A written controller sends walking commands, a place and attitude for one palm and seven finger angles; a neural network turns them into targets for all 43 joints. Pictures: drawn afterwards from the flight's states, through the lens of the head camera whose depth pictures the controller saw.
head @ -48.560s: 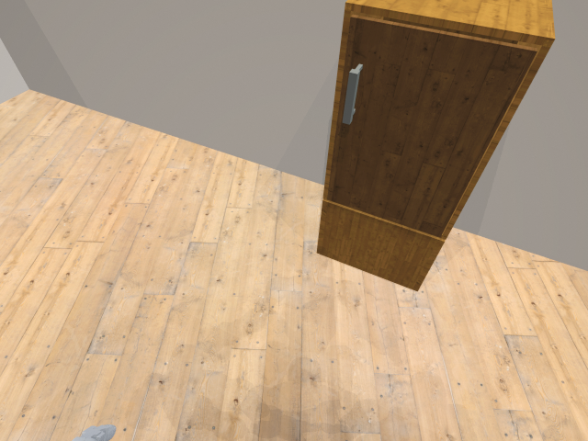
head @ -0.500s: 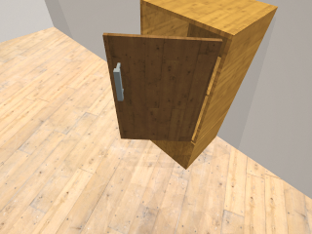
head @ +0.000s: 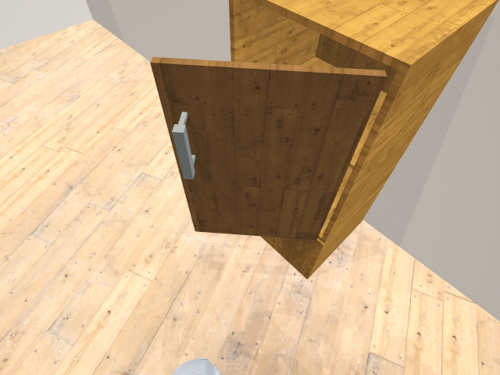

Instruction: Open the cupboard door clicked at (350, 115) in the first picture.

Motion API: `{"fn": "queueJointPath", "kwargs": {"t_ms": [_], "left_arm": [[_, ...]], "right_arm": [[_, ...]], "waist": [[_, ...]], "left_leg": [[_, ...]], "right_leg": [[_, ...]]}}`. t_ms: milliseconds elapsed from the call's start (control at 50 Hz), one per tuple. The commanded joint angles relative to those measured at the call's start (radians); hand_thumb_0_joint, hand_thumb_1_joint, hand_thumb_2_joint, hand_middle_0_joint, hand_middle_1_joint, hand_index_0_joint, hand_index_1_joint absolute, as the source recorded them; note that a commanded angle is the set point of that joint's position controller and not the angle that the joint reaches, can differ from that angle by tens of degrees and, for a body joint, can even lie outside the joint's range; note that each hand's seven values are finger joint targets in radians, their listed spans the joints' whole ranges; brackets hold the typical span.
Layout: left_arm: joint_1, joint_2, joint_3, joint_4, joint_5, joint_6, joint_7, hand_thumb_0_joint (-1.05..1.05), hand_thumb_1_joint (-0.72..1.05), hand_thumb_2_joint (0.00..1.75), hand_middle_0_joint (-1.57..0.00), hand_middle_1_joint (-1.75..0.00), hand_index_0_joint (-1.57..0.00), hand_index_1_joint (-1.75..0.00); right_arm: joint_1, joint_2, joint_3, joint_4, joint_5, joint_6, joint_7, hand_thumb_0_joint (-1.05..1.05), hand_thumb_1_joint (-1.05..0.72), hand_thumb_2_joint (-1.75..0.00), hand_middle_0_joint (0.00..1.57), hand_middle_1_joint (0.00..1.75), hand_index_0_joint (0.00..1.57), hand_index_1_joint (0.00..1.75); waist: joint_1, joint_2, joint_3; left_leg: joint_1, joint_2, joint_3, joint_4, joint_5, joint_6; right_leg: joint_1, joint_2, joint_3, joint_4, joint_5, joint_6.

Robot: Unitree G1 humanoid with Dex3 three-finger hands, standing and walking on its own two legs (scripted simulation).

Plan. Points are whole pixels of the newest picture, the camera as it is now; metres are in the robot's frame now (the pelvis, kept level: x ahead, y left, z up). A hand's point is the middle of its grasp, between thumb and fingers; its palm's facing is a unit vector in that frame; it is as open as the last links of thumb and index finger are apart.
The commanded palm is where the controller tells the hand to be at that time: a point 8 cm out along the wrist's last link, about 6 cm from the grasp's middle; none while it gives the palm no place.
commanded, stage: come to a stop and stand still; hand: left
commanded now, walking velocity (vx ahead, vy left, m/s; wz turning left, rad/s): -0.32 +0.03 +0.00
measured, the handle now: (186, 146) +0.52 +0.17 +0.02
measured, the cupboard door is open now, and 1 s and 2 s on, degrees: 42 42 42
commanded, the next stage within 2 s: look again from close up in 1.26 s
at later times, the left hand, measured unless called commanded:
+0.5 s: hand out of the picture +0.06 +0.17 -0.17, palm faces +0.05 -0.96 -0.29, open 7.4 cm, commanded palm none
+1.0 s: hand out of the picture -0.02 +0.18 -0.18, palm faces +0.03 -0.98 -0.17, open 7.4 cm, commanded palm none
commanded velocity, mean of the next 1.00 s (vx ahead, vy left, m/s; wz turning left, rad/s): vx -0.04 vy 0.02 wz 0.00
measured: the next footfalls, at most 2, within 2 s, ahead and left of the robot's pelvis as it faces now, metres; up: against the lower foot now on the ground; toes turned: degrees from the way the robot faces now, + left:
left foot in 0.04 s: +0.10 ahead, +0.11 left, +0.00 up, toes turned +7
right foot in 0.42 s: +0.00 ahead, -0.15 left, +0.00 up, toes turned -3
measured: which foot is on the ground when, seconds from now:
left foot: up 0.00-0.02, down 0.04-0.42, up 0.44-0.68, down 0.70-1.00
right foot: down 0.00-0.08, up 0.10-0.40, down 0.42-1.00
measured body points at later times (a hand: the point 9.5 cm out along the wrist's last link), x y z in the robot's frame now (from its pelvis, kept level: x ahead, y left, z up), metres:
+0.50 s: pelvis +0.00 -0.03 -0.01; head +0.03 -0.05 +0.44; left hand +0.06 +0.22 -0.15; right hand +0.10 -0.27 -0.17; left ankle +0.03 +0.09 -0.70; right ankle +0.01 -0.17 -0.74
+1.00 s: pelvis -0.03 +0.01 +0.01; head -0.02 +0.02 +0.46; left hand -0.02 +0.23 -0.16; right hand -0.02 -0.22 -0.15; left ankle -0.02 +0.08 -0.73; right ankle -0.04 -0.14 -0.73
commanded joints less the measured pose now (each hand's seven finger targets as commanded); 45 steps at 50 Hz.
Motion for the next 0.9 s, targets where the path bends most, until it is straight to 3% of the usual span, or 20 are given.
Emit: {"fn": "queueJointPath", "kwargs": {"t_ms": [0, 20, 40, 60, 100, 140, 240, 340, 360, 380, 400, 420, 440, 480, 580, 640, 680, 720, 820, 880], "left_arm": [[0.068, 0.164, 0.021, -0.026, -0.008, 0.024, 0.014, 0.00, 0.90, 0.90, -0.20, -0.30, -0.20, -0.30], [0.069, 0.152, 0.019, -0.039, -0.010, 0.031, 0.014, 0.00, 0.90, 0.90, -0.20, -0.30, -0.20, -0.30], [0.089, 0.114, 0.013, -0.057, -0.019, 0.038, 0.019, 0.00, 0.90, 0.90, -0.20, -0.30, -0.20, -0.30], [0.066, 0.104, 0.013, -0.069, -0.019, 0.044, 0.023, 0.00, 0.90, 0.90, -0.20, -0.30, -0.20, -0.30], [0.033, 0.117, 0.033, -0.079, -0.015, 0.068, 0.031, 0.00, 0.90, 0.90, -0.20, -0.30, -0.20, -0.30], [0.050, 0.101, 0.039, -0.081, -0.011, 0.081, 0.020, 0.00, 0.90, 0.90, -0.20, -0.30, -0.20, -0.30], [0.042, 0.101, 0.050, -0.122, -0.010, 0.100, 0.005, 0.00, 0.90, 0.90, -0.20, -0.30, -0.20, -0.30], [0.110, 0.107, 0.042, -0.129, 0.000, 0.080, -0.002, 0.00, 0.90, 0.90, -0.20, -0.30, -0.20, -0.30], [0.121, 0.145, 0.043, -0.128, 0.006, 0.071, 0.001, 0.00, 0.90, 0.90, -0.20, -0.30, -0.20, -0.30], [0.067, 0.228, 0.046, -0.150, 0.016, 0.057, 0.005, 0.00, 0.90, 0.90, -0.20, -0.30, -0.20, -0.30], [0.024, 0.282, 0.050, -0.182, 0.013, 0.058, 0.003, 0.00, 0.90, 0.90, -0.20, -0.30, -0.20, -0.30], [-0.002, 0.294, 0.054, -0.197, 0.013, 0.058, 0.004, 0.00, 0.90, 0.90, -0.20, -0.30, -0.20, -0.30], [-0.045, 0.294, 0.062, -0.198, 0.014, 0.054, 0.007, 0.00, 0.90, 0.90, -0.20, -0.30, -0.20, -0.30], [-0.085, 0.250, 0.053, -0.207, 0.013, 0.052, 0.006, 0.00, 0.90, 0.90, -0.20, -0.30, -0.20, -0.30], [0.006, 0.271, 0.060, -0.168, 0.012, 0.052, 0.007, 0.00, 0.90, 0.90, -0.20, -0.30, -0.20, -0.30], [-0.027, 0.259, 0.055, -0.148, -0.002, 0.060, 0.003, 0.00, 0.90, 0.90, -0.20, -0.30, -0.20, -0.30], [-0.023, 0.182, 0.035, -0.148, -0.010, 0.071, -0.003, 0.00, 0.90, 0.90, -0.20, -0.30, -0.20, -0.30], [-0.061, 0.134, 0.020, -0.130, -0.002, 0.087, 0.003, 0.00, 0.90, 0.90, -0.20, -0.30, -0.20, -0.30], [-0.010, 0.120, 0.001, -0.049, -0.005, 0.074, -0.009, 0.00, 0.90, 0.90, -0.20, -0.30, -0.20, -0.30], [0.025, 0.135, -0.008, -0.001, -0.011, 0.055, -0.003, 0.00, 0.90, 0.90, -0.20, -0.30, -0.20, -0.30]], "right_arm": [[0.098, -0.030, -0.002, -0.036, 0.003, -0.013, -0.003, 0.00, -0.90, -0.90, 0.20, 0.30, 0.20, 0.30], [0.146, -0.092, -0.020, -0.038, 0.000, -0.014, -0.007, 0.00, -0.90, -0.90, 0.20, 0.30, 0.20, 0.30], [0.208, -0.158, -0.039, -0.038, 0.000, -0.010, -0.011, 0.00, -0.90, -0.90, 0.20, 0.30, 0.20, 0.30], [0.209, -0.197, -0.042, -0.035, 0.011, -0.008, -0.025, 0.00, -0.90, -0.90, 0.20, 0.30, 0.20, 0.30], [0.075, -0.182, -0.036, -0.082, 0.005, -0.001, -0.034, 0.00, -0.90, -0.90, 0.20, 0.30, 0.20, 0.30], [-0.037, -0.160, -0.035, -0.133, -0.003, 0.003, -0.033, 0.00, -0.90, -0.90, 0.20, 0.30, 0.20, 0.30], [-0.096, -0.179, -0.050, -0.175, -0.009, 0.011, -0.023, 0.00, -0.90, -0.90, 0.20, 0.30, 0.20, 0.30], [-0.134, -0.180, -0.059, -0.201, -0.008, 0.031, -0.003, 0.00, -0.90, -0.90, 0.20, 0.30, 0.20, 0.30], [-0.122, -0.144, -0.055, -0.205, 0.000, 0.036, 0.003, 0.00, -0.90, -0.90, 0.20, 0.30, 0.20, 0.30], [-0.084, -0.068, -0.044, -0.217, 0.008, 0.042, 0.008, 0.00, -0.90, -0.90, 0.20, 0.30, 0.20, 0.30], [-0.103, -0.074, -0.045, -0.236, 0.009, 0.056, 0.011, 0.00, -0.90, -0.90, 0.20, 0.30, 0.20, 0.30], [-0.115, -0.088, -0.048, -0.242, 0.002, 0.070, 0.014, 0.00, -0.90, -0.90, 0.20, 0.30, 0.20, 0.30], [-0.113, -0.091, -0.048, -0.233, -0.002, 0.072, 0.016, 0.00, -0.90, -0.90, 0.20, 0.30, 0.20, 0.30], [-0.065, -0.115, -0.050, -0.204, -0.003, 0.056, 0.022, 0.00, -0.90, -0.90, 0.20, 0.30, 0.20, 0.30], [-0.063, -0.084, -0.028, -0.192, 0.010, 0.030, 0.018, 0.00, -0.90, -0.90, 0.20, 0.30, 0.20, 0.30], [0.036, -0.067, -0.019, -0.144, 0.010, 0.017, 0.010, 0.00, -0.90, -0.90, 0.20, 0.30, 0.20, 0.30], [0.060, -0.136, -0.021, -0.127, -0.001, 0.001, 0.005, 0.00, -0.90, -0.90, 0.20, 0.30, 0.20, 0.30], [0.010, -0.165, -0.018, -0.128, -0.005, 0.002, 0.003, 0.00, -0.90, -0.90, 0.20, 0.30, 0.20, 0.30], [0.011, -0.128, 0.001, -0.087, -0.001, -0.009, -0.017, 0.00, -0.90, -0.90, 0.20, 0.30, 0.20, 0.30], [0.060, -0.103, 0.008, -0.055, 0.012, -0.018, -0.016, 0.00, -0.90, -0.90, 0.20, 0.30, 0.20, 0.30]], "waist": [[-0.050, -0.124, -0.095], [-0.069, -0.023, -0.158], [-0.092, 0.127, -0.205], [-0.100, 0.264, -0.193], [-0.056, 0.190, -0.119], [-0.015, 0.133, -0.097], [0.001, 0.164, -0.149], [0.041, 0.157, -0.129], [0.048, 0.035, -0.107], [0.012, -0.232, -0.059], [0.024, -0.266, -0.044], [0.019, -0.194, -0.045], [0.006, -0.237, -0.027], [-0.010, -0.224, -0.020], [0.041, -0.189, -0.105], [-0.003, -0.165, -0.123], [0.003, 0.073, -0.111], [0.006, 0.269, -0.043], [0.026, 0.116, -0.039], [0.011, 0.053, -0.072]], "left_leg": [[0.248, -0.036, 0.038, -0.328, 0.442, 0.003], [0.444, 0.078, -0.056, -0.294, 0.879, 0.057], [0.570, 0.256, -0.195, -0.293, 1.272, 0.166], [0.507, 0.364, -0.287, -0.353, 1.511, 0.254], [0.351, 0.351, -0.237, -0.370, 1.216, 0.258], [0.308, 0.300, -0.182, -0.381, 1.005, 0.221], [0.253, 0.268, -0.151, -0.391, 0.786, 0.199], [0.122, 0.195, -0.136, -0.316, 0.362, 0.131], [0.076, 0.124, -0.107, -0.226, 0.178, 0.082], [-0.018, -0.014, -0.032, -0.066, -0.093, 0.003], [0.001, -0.044, -0.090, 0.078, -0.222, -0.009], [0.021, -0.050, -0.133, 0.201, -0.214, -0.007], [-0.028, -0.046, -0.162, 0.272, -0.182, -0.001], [-0.049, -0.040, -0.145, 0.307, -0.091, -0.013], [0.033, -0.057, -0.086, -0.053, -0.121, -0.028], [0.253, -0.069, -0.052, -0.382, 0.086, -0.018], [0.334, 0.099, -0.234, -0.462, 0.263, 0.049], [0.110, 0.201, -0.351, -0.597, 0.137, 0.125], [0.222, 0.143, -0.249, -0.534, 0.336, 0.136], [0.246, 0.073, -0.190, -0.463, 0.359, 0.070]], "right_leg": [[-0.001, -0.148, 0.076, 0.140, 0.981, -0.042], [-0.133, -0.105, 0.046, 0.245, 0.762, 0.007], [-0.257, -0.035, 0.042, 0.406, 0.262, 0.035], [-0.289, 0.024, 0.144, 0.644, -0.276, 0.038], [-0.347, 0.003, 0.263, 0.764, -0.247, 0.026], [-0.377, 0.001, 0.251, 0.747, -0.168, 0.037], [-0.312, 0.007, 0.203, 0.574, -0.116, 0.047], [-0.112, 0.010, 0.117, 0.153, 0.077, 0.045], [-0.079, -0.023, 0.154, -0.014, 0.187, 0.049], [-0.128, -0.220, 0.421, -0.148, 0.290, -0.016], [-0.248, -0.363, 0.539, -0.210, 0.333, -0.131], [-0.314, -0.365, 0.553, -0.221, 0.263, -0.171], [-0.297, -0.331, 0.545, -0.205, 0.264, -0.167], [-0.220, -0.253, 0.402, -0.137, 0.403, -0.137], [-0.018, -0.257, 0.367, -0.068, 0.588, -0.149], [-0.108, -0.201, 0.320, -0.021, 0.437, -0.085], [-0.248, -0.073, 0.219, 0.063, 0.157, 0.005], [-0.157, -0.025, 0.140, 0.153, -0.020, 0.046], [-0.152, -0.032, 0.160, 0.106, 0.033, 0.030], [-0.058, -0.070, 0.209, -0.092, 0.260, 0.020]]}}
